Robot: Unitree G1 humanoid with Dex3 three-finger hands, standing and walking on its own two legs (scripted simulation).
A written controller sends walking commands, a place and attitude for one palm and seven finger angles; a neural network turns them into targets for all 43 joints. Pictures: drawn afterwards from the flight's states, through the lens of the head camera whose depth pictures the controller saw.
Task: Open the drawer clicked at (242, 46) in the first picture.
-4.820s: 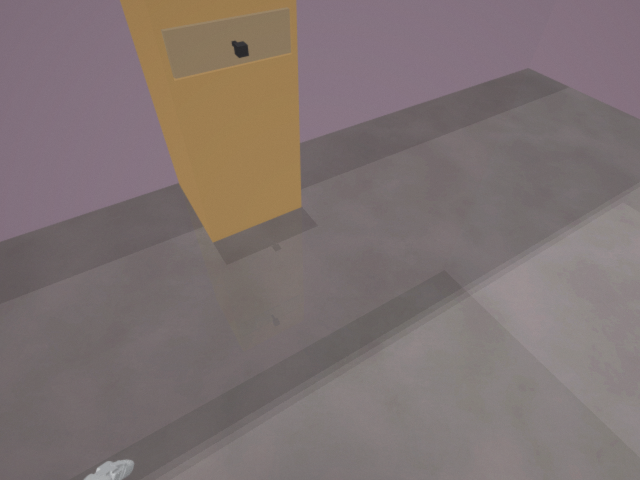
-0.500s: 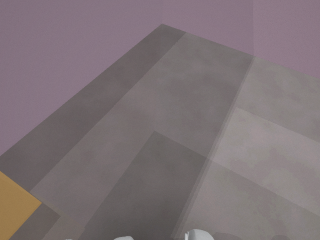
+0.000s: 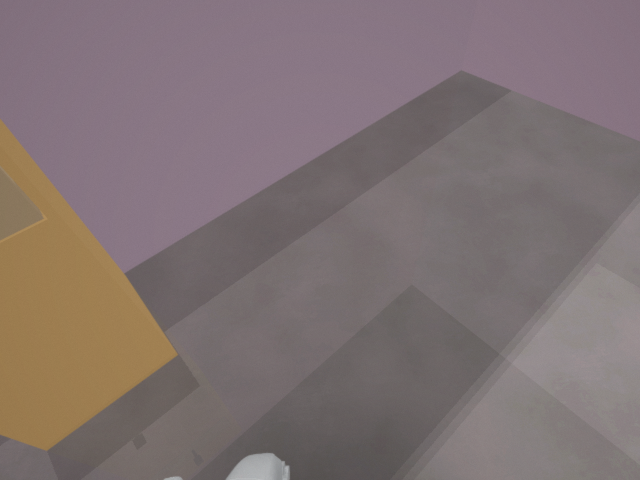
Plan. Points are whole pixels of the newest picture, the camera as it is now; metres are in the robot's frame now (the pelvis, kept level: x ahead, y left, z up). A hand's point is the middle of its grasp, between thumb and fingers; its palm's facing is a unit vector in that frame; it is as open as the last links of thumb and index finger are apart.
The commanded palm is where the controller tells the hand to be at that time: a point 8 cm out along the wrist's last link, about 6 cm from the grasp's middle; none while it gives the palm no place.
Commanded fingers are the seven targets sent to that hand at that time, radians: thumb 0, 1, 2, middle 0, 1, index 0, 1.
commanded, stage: turn to face it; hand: left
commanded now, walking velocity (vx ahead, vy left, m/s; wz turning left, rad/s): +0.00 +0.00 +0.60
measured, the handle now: out of the picture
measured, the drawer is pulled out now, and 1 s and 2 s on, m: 0.00 0.00 0.00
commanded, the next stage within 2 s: take the last steps up to it in 1.06 s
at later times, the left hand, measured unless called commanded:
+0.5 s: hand out of the picture +0.02 +0.28 -0.16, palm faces +0.31 -0.91 -0.27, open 7.3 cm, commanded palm none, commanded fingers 0.00 0.90 0.90 -0.20 -0.30 -0.20 -0.30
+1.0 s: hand out of the picture -0.07 +0.20 -0.15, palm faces +0.56 -0.78 -0.28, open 7.3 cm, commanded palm none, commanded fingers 0.00 0.90 0.90 -0.20 -0.30 -0.20 -0.30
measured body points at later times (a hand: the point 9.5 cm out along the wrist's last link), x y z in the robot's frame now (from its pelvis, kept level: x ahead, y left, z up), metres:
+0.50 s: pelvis -0.01 +0.04 +0.00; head +0.02 +0.06 +0.45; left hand +0.01 +0.33 -0.14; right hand +0.14 -0.19 -0.14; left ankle -0.03 +0.15 -0.74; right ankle +0.02 -0.12 -0.68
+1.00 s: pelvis -0.01 +0.00 +0.00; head +0.03 +0.00 +0.45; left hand -0.10 +0.24 -0.13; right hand +0.19 -0.19 -0.16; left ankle -0.11 +0.12 -0.69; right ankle +0.03 -0.10 -0.74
